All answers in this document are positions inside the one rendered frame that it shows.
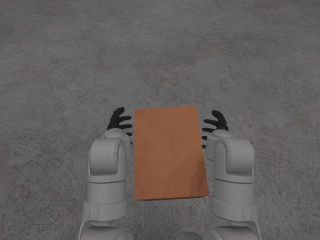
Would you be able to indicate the left robot hand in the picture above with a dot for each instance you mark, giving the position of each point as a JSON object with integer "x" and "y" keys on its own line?
{"x": 115, "y": 120}

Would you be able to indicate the right robot hand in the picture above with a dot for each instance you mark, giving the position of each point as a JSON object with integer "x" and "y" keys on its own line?
{"x": 221, "y": 124}

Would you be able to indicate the left robot upper arm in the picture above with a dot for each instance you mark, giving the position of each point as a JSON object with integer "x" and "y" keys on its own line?
{"x": 106, "y": 233}

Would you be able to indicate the carton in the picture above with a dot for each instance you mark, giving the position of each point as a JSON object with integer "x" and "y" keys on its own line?
{"x": 169, "y": 159}

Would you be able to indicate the robot right shin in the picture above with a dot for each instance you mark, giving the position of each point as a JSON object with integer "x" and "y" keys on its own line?
{"x": 183, "y": 230}

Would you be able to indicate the right robot upper arm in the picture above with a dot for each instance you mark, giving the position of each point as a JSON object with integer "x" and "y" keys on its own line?
{"x": 230, "y": 232}

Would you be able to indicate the robot right forearm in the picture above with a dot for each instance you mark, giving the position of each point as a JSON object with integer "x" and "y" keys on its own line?
{"x": 233, "y": 171}

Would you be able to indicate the robot left forearm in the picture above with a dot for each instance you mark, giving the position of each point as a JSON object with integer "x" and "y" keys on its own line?
{"x": 106, "y": 175}

